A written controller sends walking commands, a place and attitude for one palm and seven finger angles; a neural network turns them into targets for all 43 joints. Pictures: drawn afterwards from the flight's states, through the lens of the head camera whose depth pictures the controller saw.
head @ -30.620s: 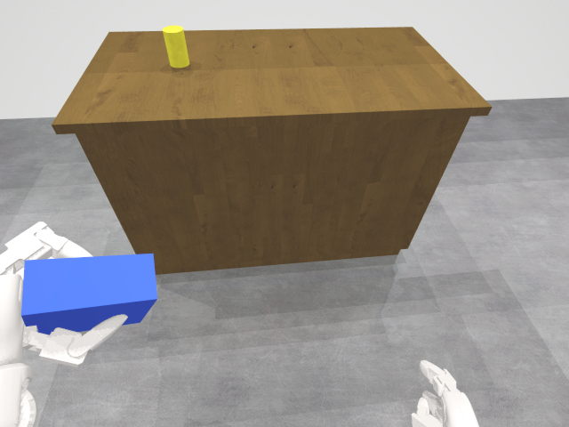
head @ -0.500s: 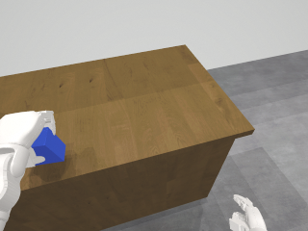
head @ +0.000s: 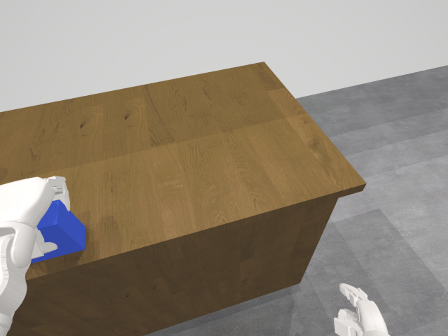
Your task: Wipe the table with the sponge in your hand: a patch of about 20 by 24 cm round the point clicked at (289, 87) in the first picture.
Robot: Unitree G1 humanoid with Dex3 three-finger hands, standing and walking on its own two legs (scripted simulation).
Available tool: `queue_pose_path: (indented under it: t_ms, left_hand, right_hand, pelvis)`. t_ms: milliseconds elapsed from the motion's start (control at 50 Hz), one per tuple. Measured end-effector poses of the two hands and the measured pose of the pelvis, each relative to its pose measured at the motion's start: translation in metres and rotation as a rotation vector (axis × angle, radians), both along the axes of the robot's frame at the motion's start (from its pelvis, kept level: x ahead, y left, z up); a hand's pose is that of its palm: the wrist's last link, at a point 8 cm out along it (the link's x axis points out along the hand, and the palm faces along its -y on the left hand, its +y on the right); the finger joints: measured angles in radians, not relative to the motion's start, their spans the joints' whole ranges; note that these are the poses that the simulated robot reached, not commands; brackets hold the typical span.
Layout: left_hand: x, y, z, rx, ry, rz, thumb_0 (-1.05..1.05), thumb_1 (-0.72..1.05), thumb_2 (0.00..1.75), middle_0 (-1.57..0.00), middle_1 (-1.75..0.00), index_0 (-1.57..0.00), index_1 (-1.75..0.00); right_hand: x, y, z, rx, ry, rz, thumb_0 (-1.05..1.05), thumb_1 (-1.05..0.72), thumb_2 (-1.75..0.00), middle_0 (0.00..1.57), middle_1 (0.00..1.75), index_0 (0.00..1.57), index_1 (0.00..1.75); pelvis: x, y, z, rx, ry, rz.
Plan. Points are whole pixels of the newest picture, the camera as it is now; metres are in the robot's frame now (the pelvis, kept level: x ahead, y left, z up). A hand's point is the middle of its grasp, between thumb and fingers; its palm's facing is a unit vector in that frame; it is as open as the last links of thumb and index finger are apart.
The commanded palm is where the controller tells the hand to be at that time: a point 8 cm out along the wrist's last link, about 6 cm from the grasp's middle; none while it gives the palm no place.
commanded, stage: wipe forward along the first lane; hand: left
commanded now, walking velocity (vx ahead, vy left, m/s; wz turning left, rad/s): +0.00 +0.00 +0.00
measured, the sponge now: (46, 237) +0.24 +0.37 +0.04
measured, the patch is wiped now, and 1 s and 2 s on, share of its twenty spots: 0.05 0.20 0.40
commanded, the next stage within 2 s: slide across to the middle lane in 1.58 s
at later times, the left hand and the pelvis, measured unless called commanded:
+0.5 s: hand (47, 200) +0.29 +0.38 +0.09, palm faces -0.14 +0.00 -0.99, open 9.1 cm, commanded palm +0.28 +0.37 +0.12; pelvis -0.01 -0.01 -0.01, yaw +1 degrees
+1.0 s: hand (48, 181) +0.33 +0.40 +0.09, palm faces -0.16 +0.00 -0.99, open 9.2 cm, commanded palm +0.33 +0.40 +0.12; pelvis -0.01 -0.02 -0.02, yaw +0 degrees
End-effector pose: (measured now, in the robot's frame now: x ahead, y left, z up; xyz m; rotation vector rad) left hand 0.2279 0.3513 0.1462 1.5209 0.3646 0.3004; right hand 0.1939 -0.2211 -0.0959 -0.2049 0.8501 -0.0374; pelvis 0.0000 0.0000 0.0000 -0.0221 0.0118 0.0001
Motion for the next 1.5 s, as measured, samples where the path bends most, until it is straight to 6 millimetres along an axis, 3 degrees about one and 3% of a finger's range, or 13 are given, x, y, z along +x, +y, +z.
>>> queue_pose_path:
  t_ms: [120,280,840,1060,1240,1500]
  left_hand:
    - [0.003,0.006,-0.004,-0.007,0.023,0.039,0.00,-0.47,1.06,-0.87,-1.45,-0.87,-1.45]
    - [0.023,0.009,-0.001,0.024,0.068,0.024,0.00,-0.48,1.06,-0.89,-1.43,-0.89,-1.43]
    - [0.082,0.032,-0.003,0.056,0.150,0.036,0.00,-0.52,1.09,-0.90,-1.40,-0.91,-1.42]
    - [0.094,0.046,-0.002,0.043,0.114,0.051,0.00,-0.53,1.09,-0.90,-1.40,-0.91,-1.42]
    - [0.120,0.063,0.000,0.045,0.153,0.092,0.00,-0.52,1.10,-0.89,-1.42,-0.89,-1.44]
    - [0.150,0.076,-0.001,0.063,0.163,0.008,0.00,-0.53,1.10,-0.90,-1.41,-0.90,-1.43]
  right_hand:
    - [-0.008,-0.008,-0.005,-0.021,0.030,-0.011,0.01,-0.90,-0.90,0.20,0.29,0.21,0.30]
    - [-0.023,-0.018,-0.012,-0.034,0.056,-0.038,0.01,-0.90,-0.90,0.20,0.29,0.21,0.30]
    - [-0.117,-0.069,-0.038,-0.080,0.282,-0.180,0.01,-0.90,-0.90,0.20,0.29,0.21,0.30]
    - [-0.132,-0.069,-0.039,-0.088,0.325,-0.198,0.01,-0.90,-0.90,0.20,0.29,0.21,0.30]
    - [-0.140,-0.064,-0.034,-0.113,0.346,-0.222,0.01,-0.90,-0.90,0.20,0.29,0.21,0.30]
    - [-0.155,-0.047,-0.036,-0.134,0.446,-0.249,0.00,-0.90,-0.90,0.20,0.29,0.21,0.30]
  pelvis:
    - [-0.003,-0.001,-0.001,-0.002,0.006,0.013]
    - [-0.008,-0.005,-0.002,-0.001,0.024,0.021]
    - [-0.015,-0.017,-0.013,-0.010,0.128,0.001]
    - [-0.015,-0.014,-0.016,-0.018,0.155,0.001]
    - [-0.013,-0.008,-0.017,-0.028,0.182,-0.004]
    - [0.002,0.014,-0.018,-0.039,0.224,-0.014]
